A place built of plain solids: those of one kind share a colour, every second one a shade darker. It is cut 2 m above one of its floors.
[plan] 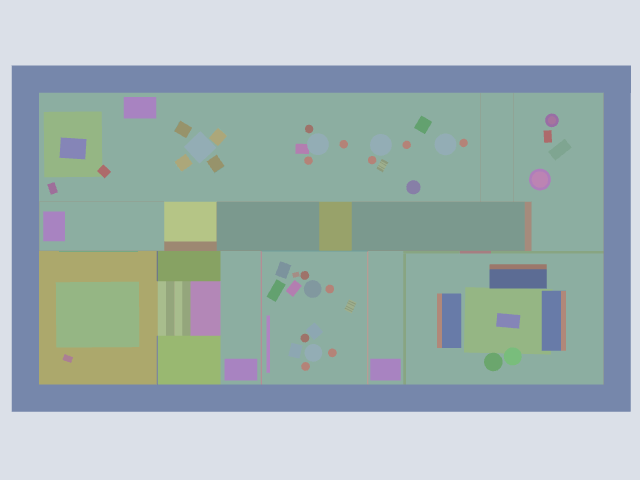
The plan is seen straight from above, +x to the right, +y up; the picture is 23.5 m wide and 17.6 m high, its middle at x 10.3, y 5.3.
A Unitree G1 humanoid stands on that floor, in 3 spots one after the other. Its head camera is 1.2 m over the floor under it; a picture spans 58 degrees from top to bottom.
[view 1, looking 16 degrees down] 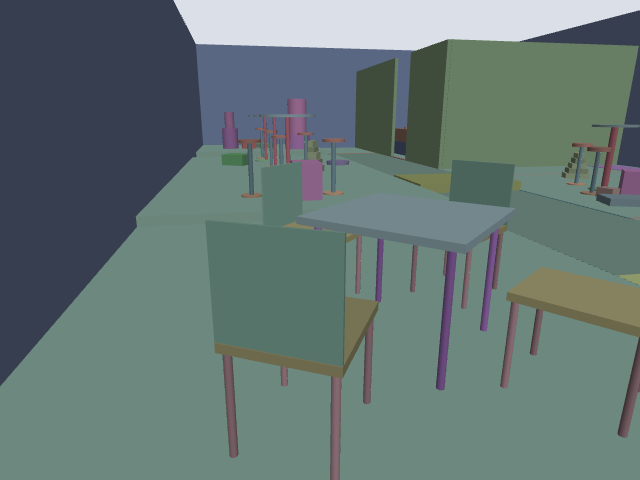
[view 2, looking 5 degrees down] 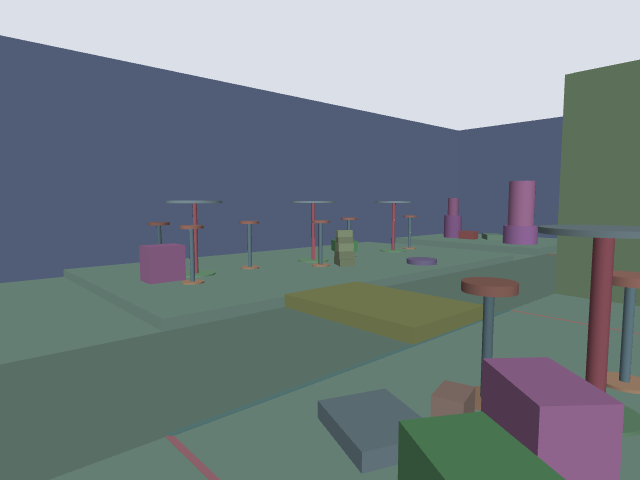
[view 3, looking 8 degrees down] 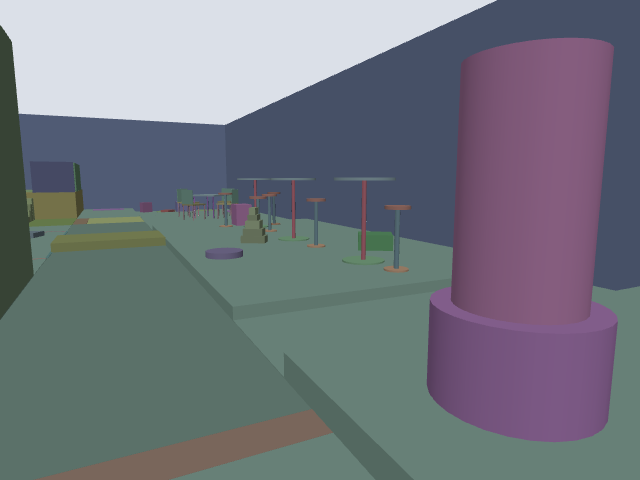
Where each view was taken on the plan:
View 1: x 3.83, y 9.58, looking -11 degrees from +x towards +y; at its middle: chair_back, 1.22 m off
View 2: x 7.30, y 2.79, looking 48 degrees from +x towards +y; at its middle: stool_high_post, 7.33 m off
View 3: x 19.75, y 5.80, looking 154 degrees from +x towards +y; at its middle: floor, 7.77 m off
